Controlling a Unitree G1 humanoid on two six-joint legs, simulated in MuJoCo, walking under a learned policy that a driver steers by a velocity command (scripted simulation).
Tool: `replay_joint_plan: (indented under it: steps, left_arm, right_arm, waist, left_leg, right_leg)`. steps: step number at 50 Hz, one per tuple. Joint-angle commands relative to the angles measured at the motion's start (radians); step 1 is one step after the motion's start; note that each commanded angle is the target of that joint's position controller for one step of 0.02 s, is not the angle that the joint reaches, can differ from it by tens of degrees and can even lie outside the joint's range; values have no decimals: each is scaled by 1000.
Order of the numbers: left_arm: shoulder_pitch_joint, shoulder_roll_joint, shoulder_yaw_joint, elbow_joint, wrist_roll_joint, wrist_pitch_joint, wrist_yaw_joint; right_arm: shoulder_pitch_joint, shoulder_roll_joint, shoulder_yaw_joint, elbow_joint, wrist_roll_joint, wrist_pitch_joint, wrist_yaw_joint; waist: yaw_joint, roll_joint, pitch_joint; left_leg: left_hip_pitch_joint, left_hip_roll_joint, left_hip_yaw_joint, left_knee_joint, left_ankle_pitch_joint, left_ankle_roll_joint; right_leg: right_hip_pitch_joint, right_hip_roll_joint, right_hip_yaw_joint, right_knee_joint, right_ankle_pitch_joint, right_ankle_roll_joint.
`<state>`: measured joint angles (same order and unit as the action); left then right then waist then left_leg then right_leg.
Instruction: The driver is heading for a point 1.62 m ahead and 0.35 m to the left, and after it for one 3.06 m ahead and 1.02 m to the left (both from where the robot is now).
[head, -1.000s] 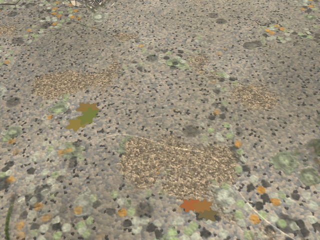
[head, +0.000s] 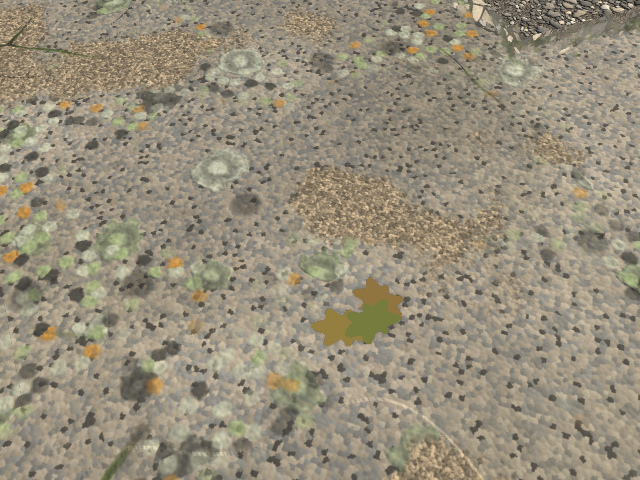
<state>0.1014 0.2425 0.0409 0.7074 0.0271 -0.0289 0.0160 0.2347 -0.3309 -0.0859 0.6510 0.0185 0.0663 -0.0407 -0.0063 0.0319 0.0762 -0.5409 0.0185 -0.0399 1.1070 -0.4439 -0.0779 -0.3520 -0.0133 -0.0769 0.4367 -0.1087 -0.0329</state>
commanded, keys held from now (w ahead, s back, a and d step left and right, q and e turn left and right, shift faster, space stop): q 0.58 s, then no key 0.42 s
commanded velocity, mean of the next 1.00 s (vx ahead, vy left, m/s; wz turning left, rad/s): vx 0.02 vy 0.00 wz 0.46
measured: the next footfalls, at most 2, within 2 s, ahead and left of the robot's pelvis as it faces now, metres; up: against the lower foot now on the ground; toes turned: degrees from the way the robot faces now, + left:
left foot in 0.22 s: +0.07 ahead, +0.14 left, +0.00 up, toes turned +10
right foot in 0.68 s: +0.13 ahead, -0.07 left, +0.00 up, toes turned +27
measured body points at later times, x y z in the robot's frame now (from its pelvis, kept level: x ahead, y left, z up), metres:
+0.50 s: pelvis +0.03 +0.04 +0.01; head +0.06 +0.08 +0.45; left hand +0.11 +0.36 -0.11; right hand +0.26 -0.19 -0.06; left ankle +0.03 +0.13 -0.74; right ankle +0.09 -0.11 -0.68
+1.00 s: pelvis +0.03 +0.02 +0.00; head +0.06 +0.03 +0.45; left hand +0.04 +0.32 -0.11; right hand +0.28 -0.16 -0.10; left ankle -0.04 +0.14 -0.74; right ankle +0.10 -0.09 -0.74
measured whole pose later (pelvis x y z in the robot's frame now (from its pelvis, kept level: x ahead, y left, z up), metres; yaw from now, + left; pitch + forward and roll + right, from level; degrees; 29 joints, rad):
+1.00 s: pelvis +0.03 +0.02 +0.00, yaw +26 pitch +0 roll +0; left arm 0.15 0.24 0.03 0.78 -0.01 0.01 0.00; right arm 0.20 -0.29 -0.06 0.68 0.00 0.05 -0.03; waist 0.01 0.02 0.05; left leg -0.20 0.01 -0.08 0.48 -0.27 -0.05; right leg -0.24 0.00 0.02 0.50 -0.26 0.01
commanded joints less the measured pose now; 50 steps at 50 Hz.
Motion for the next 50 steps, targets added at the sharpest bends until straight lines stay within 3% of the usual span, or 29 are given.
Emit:
replay_joint_plan:
  steps: [1,7,9,10,11,12,13,14,15,16,17,19,25,31,33,34,35,36,37,38,40,43,45,46,48,49,50]
  left_arm:
    - [-31,176,53,-50,-9,-3,11]
    - [-40,220,69,-25,-28,21,-1]
    - [-48,230,73,-12,-45,28,-3]
    - [-33,217,70,0,-52,31,-3]
    - [17,181,63,25,-48,35,-6]
    - [34,116,43,5,-4,36,-13]
    - [-56,143,50,-43,1,32,-2]
    - [-93,179,63,-43,-16,33,4]
    - [-74,182,68,-35,-29,35,8]
    - [-51,181,72,-11,-22,37,16]
    - [-40,187,75,-7,-14,39,20]
    - [-21,173,73,-3,-20,35,15]
    - [-66,139,55,-19,-29,28,2]
    - [-18,157,60,-15,-38,11,-22]
    - [36,147,59,1,-30,3,-30]
    - [48,178,65,-2,-16,2,-28]
    - [29,242,72,-20,1,7,-21]
    - [25,238,68,-10,20,5,-23]
    - [-3,209,61,-28,9,-1,-21]
    - [-27,193,58,-27,-6,-1,-15]
    - [-51,163,45,-26,-29,0,-8]
    - [-33,139,33,-9,-24,14,-5]
    - [-6,160,39,1,-24,26,-5]
    - [19,176,42,10,-26,32,-5]
    - [21,177,37,19,-39,36,-7]
    - [55,164,30,34,-43,30,-9]
    - [79,148,22,39,-29,15,-14]
  right_arm:
    - [40,-45,-10,-73,-7,-7,6]
    - [-19,-67,-16,-104,-5,2,37]
    - [1,-66,-21,-101,-6,2,47]
    - [26,-73,-28,-89,-9,0,47]
    - [63,-112,-42,-80,-13,-2,39]
    - [85,-228,-68,-97,-16,-6,19]
    - [63,-263,-68,-126,-44,-24,23]
    - [49,-217,-57,-120,-51,-45,30]
    - [2,-192,-49,-116,-39,-59,29]
    - [-42,-161,-41,-122,-22,-60,25]
    - [-71,-145,-32,-127,-12,-57,19]
    - [-70,-131,-23,-133,-18,-52,11]
    - [-47,-160,-36,-133,-15,-37,1]
    - [-82,-151,-34,-140,-8,-25,17]
    - [-104,-129,-24,-138,4,-21,13]
    - [-69,-98,-16,-130,-3,-23,10]
    - [-5,-46,1,-126,-27,-28,12]
    - [-45,-107,-20,-146,-22,-36,6]
    - [-40,-174,-42,-124,-22,-39,1]
    - [-37,-178,-50,-104,-15,-36,2]
    - [-20,-119,-38,-75,-17,-21,-2]
    - [-46,-36,-7,-74,-12,-22,6]
    - [-85,-5,10,-78,-14,-28,11]
    - [-85,-18,7,-73,-8,-30,12]
    - [-28,-29,2,-36,-7,-33,15]
    - [-22,-45,2,-28,-15,-34,14]
    - [-20,-90,-3,-36,-25,-34,7]
  waist:
    - [2,-157,-194]
    - [14,-171,-166]
    - [-12,-163,-164]
    - [-22,-148,-166]
    - [-26,-69,-158]
    - [7,236,-155]
    - [-37,267,-156]
    - [-51,157,-161]
    - [-18,125,-145]
    - [1,85,-151]
    - [12,95,-152]
    - [23,101,-185]
    - [-11,118,-178]
    - [-7,139,-187]
    - [31,122,-192]
    - [19,62,-199]
    - [-36,-177,-203]
    - [-18,-312,-141]
    - [-6,-223,-119]
    - [-14,-181,-109]
    - [-18,-156,-94]
    - [-4,-187,-117]
    - [31,-223,-133]
    - [42,-230,-139]
    - [11,-210,-136]
    - [11,-184,-131]
    - [25,-112,-155]
  left_leg:
    - [39,50,1,-107,70,2]
    - [161,43,63,-337,114,50]
    - [233,22,93,-490,176,84]
    - [304,-1,101,-576,233,110]
    - [402,17,30,-678,349,151]
    - [539,266,-316,-735,688,257]
    - [461,374,-493,-770,705,433]
    - [443,326,-421,-785,635,421]
    - [431,271,-345,-775,588,361]
    - [433,230,-304,-764,554,314]
    - [416,213,-282,-757,597,301]
    - [408,186,-262,-747,659,304]
    - [420,164,-334,-725,533,310]
    - [395,149,-445,-680,553,299]
    - [351,105,-423,-635,512,247]
    - [282,58,-381,-582,369,193]
    - [162,-75,-232,-390,37,126]
    - [54,-138,-143,-244,-208,73]
    - [44,-101,-163,-75,-190,43]
    - [23,-101,-163,-3,-134,29]
    - [10,-92,-172,23,-60,-4]
    - [97,-54,-82,-188,-17,-25]
    - [191,-27,-19,-375,-19,-26]
    - [224,-30,-2,-449,9,-24]
    - [342,-40,27,-700,210,2]
    - [417,-29,2,-794,318,27]
    - [515,45,-85,-770,475,59]
  right_leg:
    - [173,-285,174,-166,235,-220]
    - [172,-311,96,-158,110,-190]
    - [178,-307,67,-99,86,-148]
    - [151,-284,36,-42,42,-106]
    - [72,-234,-17,73,-54,-33]
    - [-172,-96,-127,391,-391,75]
    - [-319,12,20,608,-568,110]
    - [-333,-6,102,701,-514,98]
    - [-338,-20,124,707,-421,86]
    - [-335,-29,134,691,-358,87]
    - [-315,-24,132,695,-314,96]
    - [-261,0,129,702,-261,110]
    - [-179,28,150,400,-243,124]
    - [-30,46,150,186,-252,92]
    - [108,35,126,-33,-65,61]
    - [205,-55,194,-81,40,25]
    - [283,-251,391,-105,243,-62]
    - [185,-373,570,-140,285,-242]
    - [167,-368,546,-144,245,-272]
    - [175,-313,471,-129,213,-234]
    - [199,-248,377,-105,211,-188]
    - [229,-181,269,-88,256,-169]
    - [235,-173,253,-72,275,-167]
    - [243,-181,267,-63,282,-173]
    - [217,-174,266,-36,270,-152]
    - [183,-163,265,-38,230,-114]
    - [119,-143,246,-22,148,-52]
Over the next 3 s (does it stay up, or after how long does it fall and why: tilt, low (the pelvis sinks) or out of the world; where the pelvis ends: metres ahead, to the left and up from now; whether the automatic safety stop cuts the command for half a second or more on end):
stays up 0.55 0.26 -0.02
